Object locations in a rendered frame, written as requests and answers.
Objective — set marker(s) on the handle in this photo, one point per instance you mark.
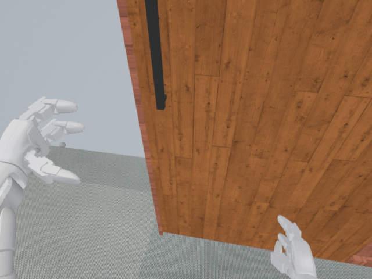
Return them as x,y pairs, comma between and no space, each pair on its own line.
156,53

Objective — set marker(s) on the right robot hand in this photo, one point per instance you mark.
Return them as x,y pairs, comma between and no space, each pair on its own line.
299,259

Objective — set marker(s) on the wardrobe door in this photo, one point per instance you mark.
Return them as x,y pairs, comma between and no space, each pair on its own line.
268,113
366,251

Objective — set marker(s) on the robot left forearm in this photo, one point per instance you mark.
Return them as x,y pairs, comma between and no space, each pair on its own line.
13,181

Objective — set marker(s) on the left robot hand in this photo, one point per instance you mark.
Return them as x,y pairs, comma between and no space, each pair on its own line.
22,136

